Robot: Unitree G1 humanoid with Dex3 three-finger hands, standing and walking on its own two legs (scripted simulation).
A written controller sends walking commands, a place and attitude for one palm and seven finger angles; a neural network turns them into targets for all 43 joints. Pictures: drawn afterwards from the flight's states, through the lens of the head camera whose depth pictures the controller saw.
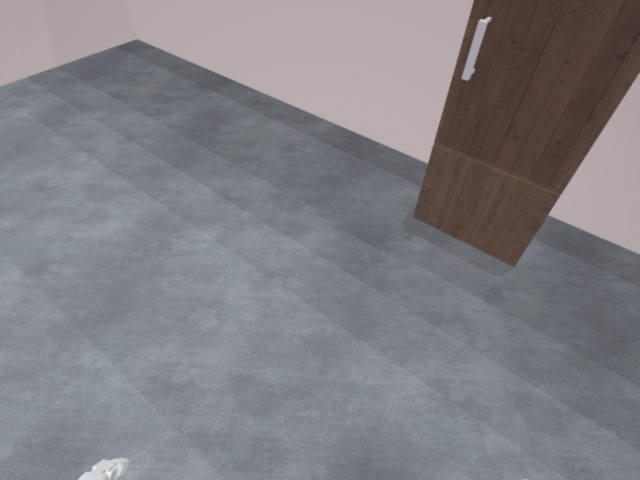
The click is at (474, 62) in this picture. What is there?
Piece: cupboard door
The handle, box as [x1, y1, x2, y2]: [461, 16, 491, 80]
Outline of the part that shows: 491,17 488,16 485,19 481,19 478,21 461,78 467,80 474,70 472,68 486,24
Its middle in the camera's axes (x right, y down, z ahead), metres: +0.46 -0.56 +1.14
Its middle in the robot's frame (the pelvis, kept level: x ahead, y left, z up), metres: +1.26 -0.40 +0.01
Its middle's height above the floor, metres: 0.78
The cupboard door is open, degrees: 0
